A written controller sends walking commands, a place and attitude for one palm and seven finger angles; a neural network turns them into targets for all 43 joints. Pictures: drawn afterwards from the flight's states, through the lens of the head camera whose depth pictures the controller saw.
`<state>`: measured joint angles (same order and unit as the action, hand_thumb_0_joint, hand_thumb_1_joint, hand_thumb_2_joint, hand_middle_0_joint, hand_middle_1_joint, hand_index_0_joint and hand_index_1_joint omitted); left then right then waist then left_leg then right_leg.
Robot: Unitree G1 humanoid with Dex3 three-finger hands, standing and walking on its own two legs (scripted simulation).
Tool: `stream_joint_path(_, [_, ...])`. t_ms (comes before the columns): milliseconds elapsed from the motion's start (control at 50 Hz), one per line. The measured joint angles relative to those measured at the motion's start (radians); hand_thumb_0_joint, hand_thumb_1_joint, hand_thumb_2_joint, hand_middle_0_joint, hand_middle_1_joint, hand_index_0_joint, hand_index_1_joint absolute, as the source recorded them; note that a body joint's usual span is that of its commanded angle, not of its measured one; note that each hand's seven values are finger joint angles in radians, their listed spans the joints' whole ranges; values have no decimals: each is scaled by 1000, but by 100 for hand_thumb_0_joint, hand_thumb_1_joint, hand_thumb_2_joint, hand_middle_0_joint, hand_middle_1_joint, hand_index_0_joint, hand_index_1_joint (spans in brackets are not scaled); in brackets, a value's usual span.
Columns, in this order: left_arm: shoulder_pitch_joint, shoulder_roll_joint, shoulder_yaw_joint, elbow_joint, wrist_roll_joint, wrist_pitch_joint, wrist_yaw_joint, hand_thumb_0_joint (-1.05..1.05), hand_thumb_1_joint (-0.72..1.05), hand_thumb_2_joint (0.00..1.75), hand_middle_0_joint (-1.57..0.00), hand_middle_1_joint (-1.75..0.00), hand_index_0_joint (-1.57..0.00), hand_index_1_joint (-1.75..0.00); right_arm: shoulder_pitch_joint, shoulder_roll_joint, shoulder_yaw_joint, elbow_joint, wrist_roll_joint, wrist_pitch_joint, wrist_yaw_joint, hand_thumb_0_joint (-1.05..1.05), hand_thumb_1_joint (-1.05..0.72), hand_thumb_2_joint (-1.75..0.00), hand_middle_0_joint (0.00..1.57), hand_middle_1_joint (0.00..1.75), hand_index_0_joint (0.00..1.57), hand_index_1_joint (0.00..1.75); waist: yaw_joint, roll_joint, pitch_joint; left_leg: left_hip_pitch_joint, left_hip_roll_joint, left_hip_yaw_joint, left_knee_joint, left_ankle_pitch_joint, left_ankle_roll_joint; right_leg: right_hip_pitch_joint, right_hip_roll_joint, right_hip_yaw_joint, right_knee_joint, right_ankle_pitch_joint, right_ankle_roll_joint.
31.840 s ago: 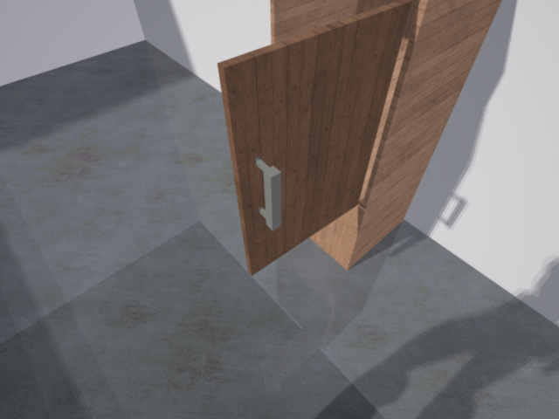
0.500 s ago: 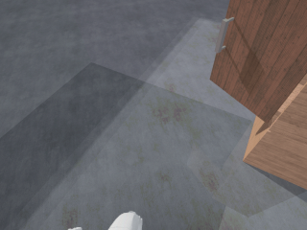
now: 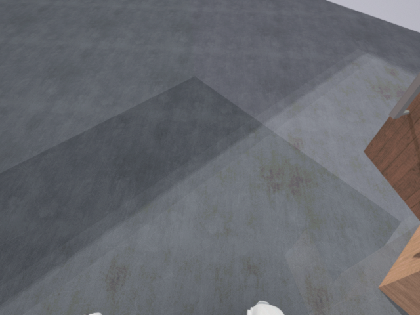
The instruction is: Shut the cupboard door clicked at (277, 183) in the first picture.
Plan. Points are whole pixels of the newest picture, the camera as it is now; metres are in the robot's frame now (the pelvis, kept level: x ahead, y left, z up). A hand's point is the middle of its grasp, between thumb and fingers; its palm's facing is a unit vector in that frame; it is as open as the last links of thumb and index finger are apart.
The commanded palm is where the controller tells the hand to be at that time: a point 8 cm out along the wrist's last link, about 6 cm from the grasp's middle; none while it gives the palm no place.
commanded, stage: walk to a spot facing it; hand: left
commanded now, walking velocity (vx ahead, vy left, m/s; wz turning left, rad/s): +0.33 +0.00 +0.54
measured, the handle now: (414, 95) +0.73 -0.58 -0.02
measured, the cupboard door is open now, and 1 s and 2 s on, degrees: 63 63 63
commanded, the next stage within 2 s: turn to face it in 0.62 s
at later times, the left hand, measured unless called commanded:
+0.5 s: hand out of the picture +0.06 +0.18 -0.18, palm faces +0.41 -0.89 -0.18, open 7.3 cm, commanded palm none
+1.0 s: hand (115, 217) +0.36 +0.28 -0.17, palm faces +0.33 -0.92 -0.22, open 7.4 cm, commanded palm none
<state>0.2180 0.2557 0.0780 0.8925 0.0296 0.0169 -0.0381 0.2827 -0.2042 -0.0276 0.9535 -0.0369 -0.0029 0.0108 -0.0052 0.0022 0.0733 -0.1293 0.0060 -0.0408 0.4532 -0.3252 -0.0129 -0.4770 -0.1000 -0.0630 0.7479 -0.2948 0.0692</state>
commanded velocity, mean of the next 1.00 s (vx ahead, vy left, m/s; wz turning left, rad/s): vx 0.21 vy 0.00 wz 0.13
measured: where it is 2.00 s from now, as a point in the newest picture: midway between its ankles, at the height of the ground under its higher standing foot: (193, 265)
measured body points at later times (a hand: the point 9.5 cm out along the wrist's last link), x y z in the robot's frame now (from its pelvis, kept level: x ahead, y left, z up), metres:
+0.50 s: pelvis +0.16 +0.02 -0.01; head +0.21 +0.06 +0.44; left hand +0.04 +0.22 -0.16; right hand +0.38 -0.16 -0.13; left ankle +0.21 +0.15 -0.72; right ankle +0.11 -0.13 -0.74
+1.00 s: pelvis +0.34 +0.07 -0.01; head +0.37 +0.07 +0.43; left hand +0.35 +0.33 -0.15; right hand +0.41 -0.15 -0.18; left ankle +0.22 +0.15 -0.72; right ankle +0.43 +0.01 -0.74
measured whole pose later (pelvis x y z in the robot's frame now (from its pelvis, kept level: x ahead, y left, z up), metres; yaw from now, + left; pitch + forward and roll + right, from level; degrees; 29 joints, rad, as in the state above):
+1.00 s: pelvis +0.34 +0.07 -0.01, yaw +19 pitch -1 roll +1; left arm 0.17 0.16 0.04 0.94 0.03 -0.01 -0.01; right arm 0.29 -0.19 -0.03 1.06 -0.02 0.01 -0.02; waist -0.01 0.03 0.08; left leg -0.18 0.04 0.11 0.74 -0.49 -0.01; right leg -0.38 -0.01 -0.06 0.62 -0.24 -0.05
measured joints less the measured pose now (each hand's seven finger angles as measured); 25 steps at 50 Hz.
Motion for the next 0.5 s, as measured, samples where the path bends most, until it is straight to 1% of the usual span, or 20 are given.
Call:
stream_joint_path(40, [-3, -4, -2, -16, 1, -17, -3, 1, 90, 90, -20, -30, -20, -30, 23, -2, -5, 17, 2, 7, 1, 1, -90, -90, 20, 30, 20, 30, -6, 11, -5, 0, 3, -20, 50, -48, -8, 52, 20, -15, -101, 29, -2])
stream_joint_path(60, [-1, -1, -5, -28, 4, -32, -4, 1, 90, 90, -20, -30, -20, -30, 39, -2, -8, 21, 6, 9, 1, 1, -90, -90, 20, 30, 20, 30, -10, 8, -14, -25, -2, -27, 117, -92, 8, 81, 20, -17, -154, 26, -18])
stream_joint_path(80, [-7, -11, -6, -31, 7, -46, 2, 1, 90, 90, -20, -30, -20, -30, 40, -8, -13, 30, 12, 15, 1, 1, -90, -90, 20, 30, 20, 30, -7, 19, -10, -70, -3, -36, 241, -157, 21, 76, 21, -30, -130, 54, -45])
stream_joint_path(100, [-12, -24, -10, -33, 7, -53, 10, 0, 90, 90, -20, -30, -20, -30, 34, -17, -19, 40, 11, 24, 2, 1, -90, -90, 20, 30, 20, 30, -7, 33, -3, -126, -6, -41, 388, -191, 30, 80, 20, -50, -103, 50, -66])
stream_joint_path(120, [-10, -37, -14, -32, 7, -56, 18, 0, 90, 90, -20, -30, -20, -30, 27, -23, -25, 47, 9, 30, 3, 1, -90, -90, 20, 30, 20, 30, -6, 40, 0, -183, -9, -33, 525, -184, 35, 93, 16, -67, -96, 39, -80])
stream_joint_path(140, [-3, -50, -17, -29, 8, -57, 25, 0, 90, 90, -20, -30, -20, -30, 17, -28, -30, 51, 5, 34, 5, 1, -90, -90, 20, 30, 20, 30, -7, 42, -2, -238, -7, -17, 634, -151, 35, 111, 11, -81, -107, 31, -87])
stream_joint_path(160, [6, -62, -19, -20, 8, -58, 31, 0, 90, 90, -20, -30, -20, -30, 7, -33, -34, 52, 2, 36, 9, 1, -90, -90, 20, 30, 20, 30, -10, 43, -6, -287, 1, 1, 709, -104, 31, 134, 8, -95, -131, 30, -88])
stream_joint_path(200, [27, -82, -21, 4, 9, -57, 38, 0, 90, 90, -20, -30, -20, -30, -13, -34, -42, 46, 0, 37, 15, 1, -90, -90, 20, 30, 20, 30, -20, 38, -17, -358, 26, 35, 763, -22, 20, 187, 3, -127, -198, 41, -84])
stream_joint_path(260, [56, -102, -21, 39, 9, -63, 46, 0, 91, 90, -20, -30, -20, -30, -37, -24, -47, 27, 2, 37, 24, 1, -91, -90, 20, 30, 20, 30, -28, 19, -29, -418, 60, 72, 707, 42, 2, 264, -3, -178, -296, 54, -79])
stream_joint_path(340, [86, -97, -18, 74, 8, -76, 47, 1, 93, 90, -21, -30, -21, -30, -81, -10, -45, 5, 2, 36, 36, 1, -91, -90, 20, 29, 20, 30, -12, -5, -19, -438, 84, 103, 525, 68, -7, 350, -12, -246, -373, 47, -65])
stream_joint_path(380, [101, -95, -20, 87, 8, -80, 44, 1, 92, 90, -21, -30, -21, -30, -111, -8, -40, -5, 2, 33, 42, 1, -91, -90, 20, 29, 19, 30, 3, -11, -4, -428, 88, 118, 418, 72, -2, 384, -18, -276, -381, 29, -52])
stream_joint_path(440, [128, -88, -21, 102, 8, -79, 40, 0, 92, 90, -20, -30, -20, -30, -162, -9, -31, -26, 2, 27, 49, 1, -91, -90, 20, 29, 19, 30, 31, -18, 22, -395, 83, 142, 289, 58, 17, 426, -36, -311, -358, -19, -24])
stream_joint_path(480, [151, -80, -20, 113, 8, -74, 38, 0, 91, 90, -20, -30, -20, -30, -191, -9, -26, -44, 1, 18, 51, 1, -91, -90, 20, 29, 19, 30, 45, -28, 36, -357, 68, 162, 223, 38, 34, 446, -60, -326, -315, -65, 0])
stream_joint_path(500, [166, -75, -19, 118, 6, -69, 36, 0, 91, 90, -20, -30, -20, -30, -202, -9, -22, -57, -1, 9, 51, 1, -91, -90, 20, 29, 20, 30, 48, -37, 39, -326, 53, 175, 180, 43, 44, 447, -82, -328, -269, -99, 14])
